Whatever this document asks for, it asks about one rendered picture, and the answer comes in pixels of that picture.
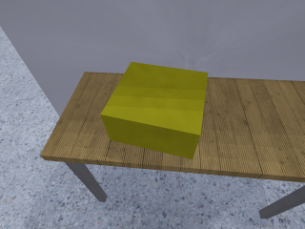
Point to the table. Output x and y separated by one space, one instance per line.
253 128

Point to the carton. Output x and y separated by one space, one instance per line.
158 108

